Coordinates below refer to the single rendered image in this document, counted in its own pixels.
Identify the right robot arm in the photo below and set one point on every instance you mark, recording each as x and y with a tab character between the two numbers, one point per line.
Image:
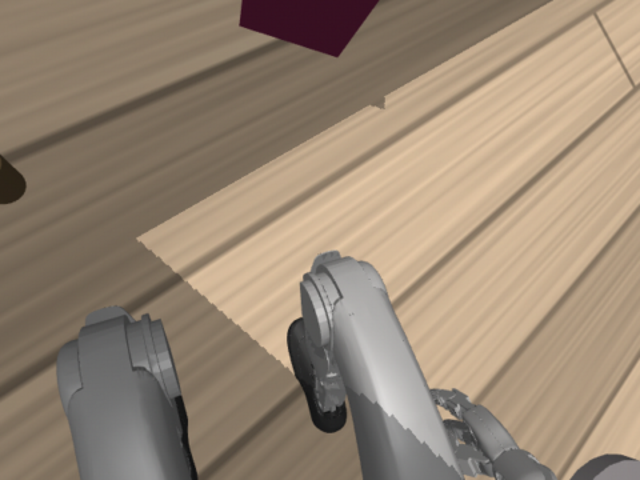
518	464

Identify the left robot foot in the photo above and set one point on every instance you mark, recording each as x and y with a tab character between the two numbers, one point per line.
186	449

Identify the right robot foot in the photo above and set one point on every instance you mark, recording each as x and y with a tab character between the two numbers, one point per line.
328	422

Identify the right robot hand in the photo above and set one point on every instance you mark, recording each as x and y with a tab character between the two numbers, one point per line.
484	436

